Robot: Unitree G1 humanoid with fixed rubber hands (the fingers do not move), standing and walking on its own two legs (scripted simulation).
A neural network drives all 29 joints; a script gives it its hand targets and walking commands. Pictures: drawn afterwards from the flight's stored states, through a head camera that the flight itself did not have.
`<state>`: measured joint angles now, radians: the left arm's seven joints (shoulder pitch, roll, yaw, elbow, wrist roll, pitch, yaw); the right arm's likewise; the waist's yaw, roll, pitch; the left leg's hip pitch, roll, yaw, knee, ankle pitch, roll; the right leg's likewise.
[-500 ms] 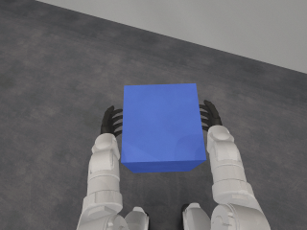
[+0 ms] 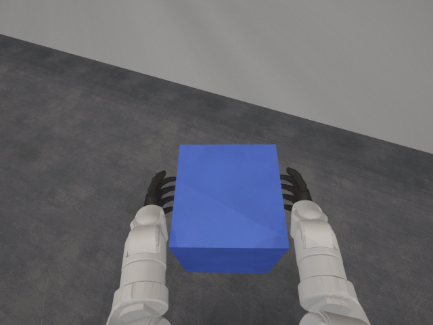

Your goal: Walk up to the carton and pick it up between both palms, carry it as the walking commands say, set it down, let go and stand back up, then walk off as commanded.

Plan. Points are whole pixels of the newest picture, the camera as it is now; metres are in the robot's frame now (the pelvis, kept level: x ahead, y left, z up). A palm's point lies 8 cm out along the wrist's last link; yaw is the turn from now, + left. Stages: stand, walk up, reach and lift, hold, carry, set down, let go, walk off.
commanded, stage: reach and lift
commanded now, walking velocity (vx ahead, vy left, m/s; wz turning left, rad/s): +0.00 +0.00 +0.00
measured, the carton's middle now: (227, 214) +0.36 +0.02 -0.08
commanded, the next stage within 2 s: hold in 1.76 s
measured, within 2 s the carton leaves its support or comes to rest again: neither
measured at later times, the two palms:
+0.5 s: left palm (138, 205) +0.31 +0.17 +0.07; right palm (304, 198) +0.33 -0.12 +0.06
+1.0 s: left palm (150, 200) +0.31 +0.15 +0.07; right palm (319, 202) +0.32 -0.14 +0.07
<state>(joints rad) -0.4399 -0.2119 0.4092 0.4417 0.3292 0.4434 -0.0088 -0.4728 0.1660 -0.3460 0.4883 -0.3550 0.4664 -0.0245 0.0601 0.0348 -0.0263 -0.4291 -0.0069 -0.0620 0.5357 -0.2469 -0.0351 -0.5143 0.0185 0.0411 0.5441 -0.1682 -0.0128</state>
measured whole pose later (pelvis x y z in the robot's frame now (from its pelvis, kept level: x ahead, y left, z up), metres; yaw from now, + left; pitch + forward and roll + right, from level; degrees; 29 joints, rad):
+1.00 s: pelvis +0.00 +0.01 +0.01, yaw +0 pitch -7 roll +0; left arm -0.43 -0.21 0.34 0.37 0.34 0.71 0.00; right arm -0.44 0.16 -0.31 0.39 -0.34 0.73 -0.01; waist 0.00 0.03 0.04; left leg -0.05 0.00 -0.07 0.40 -0.23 -0.02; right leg -0.13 0.02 0.03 0.40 -0.15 0.00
